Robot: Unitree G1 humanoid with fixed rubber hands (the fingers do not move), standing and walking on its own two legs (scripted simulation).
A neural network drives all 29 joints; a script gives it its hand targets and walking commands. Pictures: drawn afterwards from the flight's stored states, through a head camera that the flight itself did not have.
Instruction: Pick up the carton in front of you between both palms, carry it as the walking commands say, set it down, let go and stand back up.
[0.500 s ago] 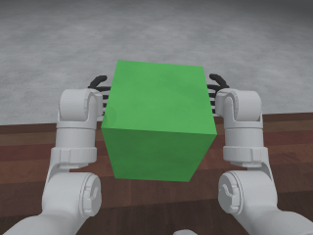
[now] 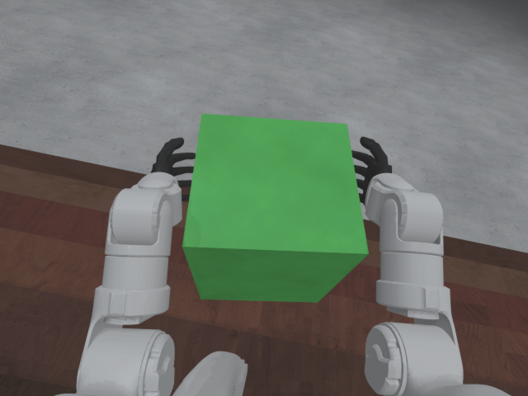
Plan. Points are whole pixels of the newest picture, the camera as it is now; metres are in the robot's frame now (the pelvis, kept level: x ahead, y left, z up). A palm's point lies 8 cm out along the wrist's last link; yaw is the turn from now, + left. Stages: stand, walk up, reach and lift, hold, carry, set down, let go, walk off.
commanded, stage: carry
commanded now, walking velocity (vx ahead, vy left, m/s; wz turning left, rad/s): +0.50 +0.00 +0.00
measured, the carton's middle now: (267, 219) +0.36 +0.04 +0.04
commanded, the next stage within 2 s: none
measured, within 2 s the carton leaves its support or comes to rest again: neither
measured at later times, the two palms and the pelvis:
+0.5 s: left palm (206, 138) +0.73 +0.22 -0.15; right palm (311, 165) +0.69 -0.07 -0.14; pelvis +0.36 +0.12 -0.19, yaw -1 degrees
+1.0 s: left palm (208, 108) +1.07 +0.29 -0.31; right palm (283, 118) +1.10 +0.00 -0.31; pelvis +0.74 +0.11 -0.40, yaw -1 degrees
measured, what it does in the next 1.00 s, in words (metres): goes down: left foot 0.17 m lower, then right foot 0.17 m lower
